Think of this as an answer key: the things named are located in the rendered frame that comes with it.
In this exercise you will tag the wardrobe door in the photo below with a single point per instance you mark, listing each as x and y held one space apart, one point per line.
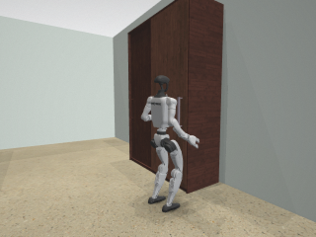
140 73
169 40

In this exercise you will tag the left robot upper arm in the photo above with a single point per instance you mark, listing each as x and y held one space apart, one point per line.
147 109

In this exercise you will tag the left robot foot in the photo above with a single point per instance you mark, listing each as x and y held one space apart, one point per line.
158 199

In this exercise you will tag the robot right hand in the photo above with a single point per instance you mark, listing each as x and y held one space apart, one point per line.
192 141

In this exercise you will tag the right robot upper arm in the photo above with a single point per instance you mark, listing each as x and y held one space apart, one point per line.
172 103

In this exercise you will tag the robot right forearm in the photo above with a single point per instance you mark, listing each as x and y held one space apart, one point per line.
179 131

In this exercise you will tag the robot left thigh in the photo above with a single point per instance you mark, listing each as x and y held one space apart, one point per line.
163 156

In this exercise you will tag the handle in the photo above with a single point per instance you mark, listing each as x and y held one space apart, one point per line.
130 111
178 109

